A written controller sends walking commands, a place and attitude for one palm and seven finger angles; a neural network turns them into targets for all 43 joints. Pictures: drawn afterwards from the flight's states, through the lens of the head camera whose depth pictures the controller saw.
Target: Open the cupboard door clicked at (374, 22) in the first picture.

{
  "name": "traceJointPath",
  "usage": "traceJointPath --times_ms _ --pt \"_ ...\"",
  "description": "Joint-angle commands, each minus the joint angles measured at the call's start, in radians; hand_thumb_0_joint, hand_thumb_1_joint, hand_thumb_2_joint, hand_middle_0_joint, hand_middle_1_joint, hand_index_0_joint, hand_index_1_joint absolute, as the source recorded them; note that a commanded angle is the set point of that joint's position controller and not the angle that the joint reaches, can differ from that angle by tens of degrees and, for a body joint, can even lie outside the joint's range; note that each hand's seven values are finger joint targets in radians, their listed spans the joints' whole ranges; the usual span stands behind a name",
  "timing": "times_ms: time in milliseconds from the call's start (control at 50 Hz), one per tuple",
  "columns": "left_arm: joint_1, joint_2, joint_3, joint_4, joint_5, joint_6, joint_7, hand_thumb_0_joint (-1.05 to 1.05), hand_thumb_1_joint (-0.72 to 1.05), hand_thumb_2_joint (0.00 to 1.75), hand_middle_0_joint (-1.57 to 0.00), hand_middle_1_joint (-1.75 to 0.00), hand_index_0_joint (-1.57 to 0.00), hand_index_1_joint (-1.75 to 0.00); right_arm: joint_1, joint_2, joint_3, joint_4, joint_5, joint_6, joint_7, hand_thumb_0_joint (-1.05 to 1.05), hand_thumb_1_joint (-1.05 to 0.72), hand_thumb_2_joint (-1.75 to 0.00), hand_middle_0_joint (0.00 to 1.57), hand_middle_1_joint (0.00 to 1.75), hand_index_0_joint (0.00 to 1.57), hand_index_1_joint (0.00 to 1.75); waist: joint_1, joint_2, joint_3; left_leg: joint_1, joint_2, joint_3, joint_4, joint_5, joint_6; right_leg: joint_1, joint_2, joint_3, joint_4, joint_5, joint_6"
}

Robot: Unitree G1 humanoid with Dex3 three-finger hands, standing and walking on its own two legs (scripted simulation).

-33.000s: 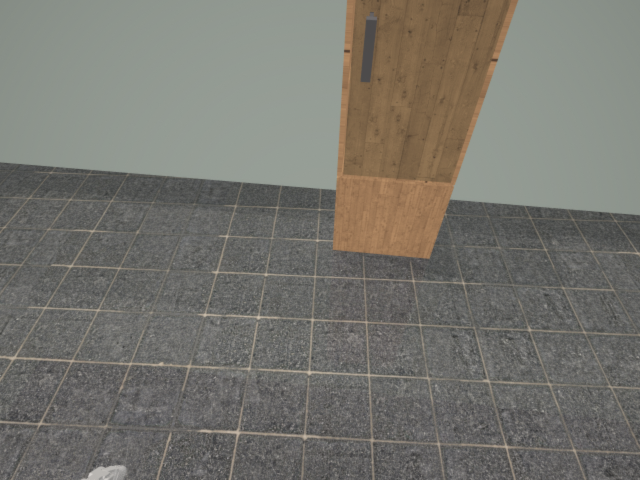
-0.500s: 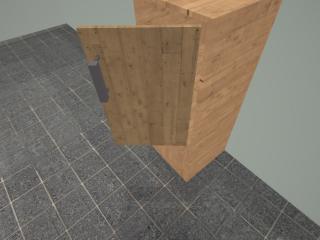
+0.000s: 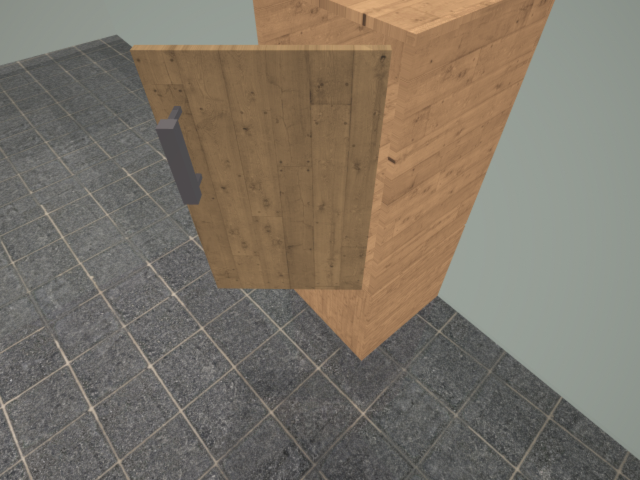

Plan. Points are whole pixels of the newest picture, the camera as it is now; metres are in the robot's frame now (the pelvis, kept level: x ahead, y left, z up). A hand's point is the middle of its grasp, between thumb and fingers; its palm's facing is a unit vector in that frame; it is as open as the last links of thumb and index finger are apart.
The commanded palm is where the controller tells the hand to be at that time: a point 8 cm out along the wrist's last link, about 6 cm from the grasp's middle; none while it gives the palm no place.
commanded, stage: look again from close up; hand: left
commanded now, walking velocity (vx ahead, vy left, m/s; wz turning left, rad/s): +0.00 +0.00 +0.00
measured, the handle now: (184, 156) +0.57 +0.25 +0.09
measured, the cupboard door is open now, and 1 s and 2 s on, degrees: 49 49 49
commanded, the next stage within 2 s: raise the hand with hooked fingers in 0.04 s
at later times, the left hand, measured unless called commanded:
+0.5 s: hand (174, 436) +0.18 +0.18 -0.02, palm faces -0.02 -1.00 -0.01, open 8.2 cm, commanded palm +0.14 +0.25 -0.03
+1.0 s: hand (111, 410) +0.19 +0.25 +0.02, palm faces +0.05 -1.00 -0.07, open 11.3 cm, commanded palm +0.16 +0.30 +0.03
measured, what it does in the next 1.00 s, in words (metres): stands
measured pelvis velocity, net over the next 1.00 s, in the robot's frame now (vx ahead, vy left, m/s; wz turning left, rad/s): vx -0.04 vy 0.02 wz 0.05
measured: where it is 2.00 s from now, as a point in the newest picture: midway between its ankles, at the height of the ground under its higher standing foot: outside the picture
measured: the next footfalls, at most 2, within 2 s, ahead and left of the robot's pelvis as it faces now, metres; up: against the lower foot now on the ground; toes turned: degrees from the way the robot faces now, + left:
none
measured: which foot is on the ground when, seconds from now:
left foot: down 0.00-1.00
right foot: down 0.00-1.00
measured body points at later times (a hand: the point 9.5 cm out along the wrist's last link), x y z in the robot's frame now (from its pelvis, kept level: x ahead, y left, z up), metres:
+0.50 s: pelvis -0.02 +0.00 -0.06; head +0.01 +0.01 +0.39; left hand +0.17 +0.24 -0.01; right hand +0.22 -0.26 -0.08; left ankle -0.03 +0.13 -0.74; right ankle +0.00 -0.09 -0.74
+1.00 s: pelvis -0.04 +0.02 -0.05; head +0.00 +0.02 +0.40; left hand +0.18 +0.30 +0.03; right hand +0.11 -0.20 -0.13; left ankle -0.03 +0.13 -0.74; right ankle +0.00 -0.09 -0.74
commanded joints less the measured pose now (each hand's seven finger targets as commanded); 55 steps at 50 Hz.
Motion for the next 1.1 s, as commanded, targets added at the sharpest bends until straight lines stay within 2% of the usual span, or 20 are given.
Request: traceJointPath --times_ms 0,100,120,140,160,180,200,220,260,280,320,380,440,480,560,640,700,780,960,1080 --pt "0.054 0.099 0.019 -0.036 0.006 -0.013 0.012 0.0 0.9 0.9 -0.2 -0.3 -0.2 -0.3 0.058 -0.087 -0.016 -0.031 0.001 -0.011 -0.007 0.0 -0.9 -0.9 0.2 0.3 0.2 0.3 0.011 -0.01 0.031 -0.044 0.072 -0.069 -0.075 0.101 0.045 0.009 -0.113 0.127 -0.096 0.184 -0.014" --pt "0.062 0.097 0.021 -0.031 0.007 -0.014 0.011 0.0 0.9 0.9 -0.2 -0.3 -0.2 -0.3 0.045 -0.087 -0.018 -0.034 0.002 -0.012 -0.009 0.0 -0.9 -0.9 0.2 0.3 0.2 0.3 0.01 -0.019 0.031 -0.033 0.072 -0.064 -0.067 0.114 0.044 0.008 -0.115 0.128 -0.094 0.219 -0.013" --pt "0.172 0.116 0.026 0.02 0.008 -0.022 0.051 0.0 0.9 0.9 -0.2 -0.3 -0.2 -0.3 -0.095 -0.129 -0.033 -0.104 0.014 -0.007 -0.001 0.0 -0.9 -0.9 0.2 0.3 0.2 0.3 0.068 -0.086 0.077 -0.149 0.075 -0.016 0.163 0.066 0.008 0.026 -0.195 0.202 -0.113 0.676 0.05" --pt "-0.591 0.328 0.102 -1.533 -0.213 -0.253 0.034 0.0 0.88 0.89 -0.2 -0.32 -0.2 -0.32 -0.078 -0.297 -0.041 -0.471 0.067 -0.175 -0.047 0.0 -0.9 -0.9 0.2 0.3 0.2 0.3 -0.066 0.12 -0.448 0.098 -0.044 -0.062 -0.002 0.225 0.058 0.147 -0.113 0.156 -0.028 0.498 0.009" --pt "-0.155 0.284 0.144 -1.282 -0.12 -0.205 0.09 0.0 0.85 0.88 -0.2 -0.33 -0.2 -0.33 -0.145 -0.201 -0.033 -0.403 0.045 -0.254 -0.084 0.0 -0.9 -0.9 0.2 0.3 0.2 0.3 0.029 0.26 -0.461 0.128 -0.032 -0.048 -0.01 0.36 0.067 0.148 -0.045 0.093 0.03 0.337 -0.011" --pt "0.107 0.052 0.013 -1.137 -0.149 -0.072 0.111 0.0 0.83 0.87 -0.21 -0.34 -0.21 -0.34 -0.144 -0.16 -0.045 -0.417 0.073 -0.285 -0.076 0.0 -0.9 -0.9 0.2 0.3 0.2 0.3 -0.001 0.208 -0.264 0.014 -0.018 -0.077 0.001 0.344 0.04 0.028 -0.034 0.031 0.005 0.223 0.001" --pt "0.106 -0.027 -0.019 -1.114 -0.179 -0.061 0.087 0.0 0.81 0.86 -0.21 -0.36 -0.21 -0.36 -0.122 -0.18 -0.043 -0.39 0.078 -0.295 -0.077 0.0 -0.9 -0.9 0.2 0.3 0.2 0.3 -0.017 0.056 -0.123 -0.036 -0.022 -0.074 0.025 0.28 0.045 -0.043 -0.031 0.001 -0.016 0.209 0.022" --pt "0.017 0.056 0.05 -1.151 -0.19 -0.111 0.069 0.0 0.78 0.85 -0.21 -0.37 -0.21 -0.37 -0.142 -0.215 -0.059 -0.444 0.068 -0.311 -0.074 0.0 -0.9 -0.9 0.2 0.3 0.2 0.3 -0.047 -0.066 -0.003 -0.106 -0.033 -0.099 0.061 0.194 0.057 -0.144 -0.027 -0.004 -0.024 0.149 0.037" --pt "0.108 0.042 0.103 -1.035 -0.194 -0.232 -0.006 0.0 0.74 0.83 -0.21 -0.4 -0.21 -0.4 -0.124 -0.228 -0.081 -0.494 0.031 -0.328 -0.061 0.0 -0.9 -0.9 0.2 0.3 0.2 0.3 -0.031 -0.23 -0.029 -0.226 -0.05 -0.09 0.151 0.099 0.056 -0.256 -0.026 -0.021 0.023 0.009 0.053" --pt "0.2 0.033 0.125 -0.972 -0.204 -0.295 -0.066 0.0 0.71 0.82 -0.21 -0.42 -0.21 -0.42 -0.136 -0.223 -0.089 -0.533 0.034 -0.338 -0.044 0.0 -0.9 -0.9 0.2 0.3 0.2 0.3 0.013 -0.181 -0.037 -0.28 -0.063 -0.085 0.189 0.088 0.043 -0.261 -0.031 -0.01 0.072 -0.002 0.042" --pt "0.338 0.016 0.162 -0.905 -0.234 -0.442 -0.191 0.0 0.67 0.8 -0.22 -0.45 -0.22 -0.45 -0.161 -0.213 -0.104 -0.591 0.024 -0.342 -0.013 0.0 -0.9 -0.9 0.2 0.3 0.2 0.3 0.073 -0.232 -0.114 -0.419 -0.074 -0.074 0.29 0.082 0.023 -0.261 -0.034 0.012 0.197 0.052 0.033" --pt "0.335 0.104 0.232 -0.896 -0.255 -0.61 -0.387 0.0 0.6 0.77 -0.22 -0.5 -0.22 -0.5 -0.176 -0.234 -0.12 -0.67 0.027 -0.33 0.03 0.0 -0.9 -0.9 0.2 0.3 0.2 0.3 0.088 -0.1 -0.209 -0.527 -0.088 -0.061 0.431 0.099 0.015 -0.269 -0.056 0.072 0.343 0.188 0.015" --pt "0.259 0.151 0.275 -1.074 -0.307 -0.521 -0.433 0.0 0.53 0.74 -0.23 -0.54 -0.23 -0.54 -0.217 -0.239 -0.113 -0.785 0.046 -0.286 0.019 0.0 -0.9 -0.9 0.2 0.3 0.2 0.3 0.098 -0.046 -0.324 -0.549 -0.101 -0.03 0.459 0.072 0.032 -0.242 -0.059 0.103 0.336 0.119 0.026" --pt "0.111 0.176 0.284 -1.211 -0.329 -0.469 -0.402 0.0 0.48 0.72 -0.23 -0.57 -0.23 -0.57 -0.195 -0.236 -0.1 -0.816 0.044 -0.263 0.005 0.0 -0.9 -0.9 0.2 0.3 0.2 0.3 0.058 -0.026 -0.309 -0.554 -0.092 -0.047 0.474 0.026 0.04 -0.306 -0.045 0.11 0.318 0.004 0.034" --pt "-0.041 0.183 0.247 -1.442 -0.283 -0.499 -0.309 0.0 0.39 0.68 -0.24 -0.63 -0.24 -0.63 -0.12 -0.221 -0.082 -0.8 0.037 -0.255 -0.018 0.0 -0.9 -0.9 0.2 0.3 0.2 0.3 -0.002 0.089 -0.341 -0.458 -0.05 -0.094 0.478 0.056 0.053 -0.383 -0.012 0.049 0.353 0.037 0.024" --pt "-0.072 0.171 0.182 -1.403 -0.264 -0.485 -0.333 0.0 0.29 0.64 -0.24 -0.69 -0.24 -0.69 -0.106 -0.231 -0.055 -0.758 0.038 -0.271 -0.032 0.0 -0.9 -0.9 0.2 0.3 0.2 0.3 -0.04 0.108 -0.314 -0.444 -0.037 -0.123 0.474 0.04 0.053 -0.426 0.001 0.015 0.354 0.025 0.024" --pt "-0.075 0.206 0.205 -1.308 -0.282 -0.395 -0.378 0.0 0.22 0.61 -0.25 -0.74 -0.25 -0.74 -0.124 -0.242 -0.04 -0.752 0.052 -0.274 -0.043 0.0 -0.9 -0.9 0.2 0.3 0.2 0.3 -0.029 0.075 -0.284 -0.464 -0.039 -0.134 0.43 -0.024 0.051 -0.395 0.001 0.012 0.31 -0.053 0.027" --pt "0.0 0.276 0.338 -1.233 -0.325 -0.284 -0.376 0.0 0.13 0.57 -0.25 -0.8 -0.25 -0.8 -0.159 -0.232 -0.031 -0.757 0.058 -0.272 -0.054 0.0 -0.9 -0.9 0.2 0.3 0.2 0.3 0.038 0.036 -0.323 -0.458 -0.043 -0.134 0.363 -0.007 0.043 -0.277 -0.005 0.008 0.266 -0.071 0.026" --pt "-0.098 0.28 0.345 -1.224 -0.34 -0.33 -0.348 0.0 -0.08 0.48 -0.27 -0.93 -0.27 -0.93 -0.119 -0.247 -0.024 -0.738 0.058 -0.315 -0.051 0.0 -0.9 -0.9 0.2 0.3 0.2 0.3 0.021 0.008 -0.235 -0.424 -0.041 -0.125 0.278 -0.071 0.04 -0.281 -0.012 0.005 0.195 -0.166 0.034" --pt "-0.174 0.352 0.39 -1.215 -0.341 -0.31 -0.372 0.0 -0.22 0.42 -0.28 -1.02 -0.28 -1.02 -0.099 -0.268 -0.026 -0.724 0.061 -0.326 -0.06 0.0 -0.9 -0.9 0.2 0.3 0.2 0.3 0.029 0.057 -0.254 -0.344 -0.04 -0.13 0.24 0.005 0.041 -0.217 -0.005 -0.01 0.186 -0.054 0.024"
